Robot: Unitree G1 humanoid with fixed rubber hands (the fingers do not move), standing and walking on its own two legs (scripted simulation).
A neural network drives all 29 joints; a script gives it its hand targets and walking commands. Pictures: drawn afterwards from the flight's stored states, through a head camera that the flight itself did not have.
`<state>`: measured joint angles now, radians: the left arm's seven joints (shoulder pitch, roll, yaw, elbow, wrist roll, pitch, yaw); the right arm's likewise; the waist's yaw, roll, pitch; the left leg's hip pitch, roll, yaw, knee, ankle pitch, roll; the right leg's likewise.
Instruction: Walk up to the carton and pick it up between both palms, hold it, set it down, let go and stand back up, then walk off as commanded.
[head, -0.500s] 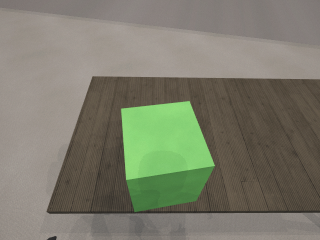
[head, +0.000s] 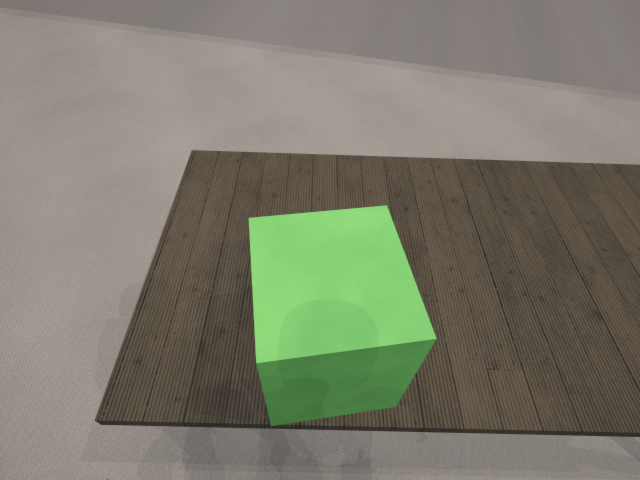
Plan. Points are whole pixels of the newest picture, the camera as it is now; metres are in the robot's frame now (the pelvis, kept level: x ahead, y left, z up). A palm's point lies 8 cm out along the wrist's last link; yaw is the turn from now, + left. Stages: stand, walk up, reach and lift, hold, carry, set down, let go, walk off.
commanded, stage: reach and lift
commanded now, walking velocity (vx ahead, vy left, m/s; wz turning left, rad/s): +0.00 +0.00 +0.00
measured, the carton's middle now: (327, 319) +0.34 +0.00 -0.05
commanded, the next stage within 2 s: none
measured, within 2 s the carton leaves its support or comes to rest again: neither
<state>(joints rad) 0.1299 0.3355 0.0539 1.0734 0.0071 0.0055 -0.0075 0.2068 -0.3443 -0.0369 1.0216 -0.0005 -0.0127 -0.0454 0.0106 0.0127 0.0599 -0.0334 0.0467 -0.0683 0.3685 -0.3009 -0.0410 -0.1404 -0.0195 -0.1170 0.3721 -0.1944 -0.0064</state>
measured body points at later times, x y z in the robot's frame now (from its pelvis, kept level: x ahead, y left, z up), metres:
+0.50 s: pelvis -0.04 +0.00 -0.01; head -0.03 +0.02 +0.43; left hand +0.12 +0.25 -0.11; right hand +0.10 -0.31 -0.09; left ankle -0.06 +0.15 -0.74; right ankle +0.01 -0.12 -0.74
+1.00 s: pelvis -0.05 -0.01 -0.01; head -0.04 -0.01 +0.44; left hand +0.15 +0.21 -0.08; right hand +0.12 -0.28 -0.08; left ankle -0.06 +0.15 -0.74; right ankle +0.01 -0.12 -0.74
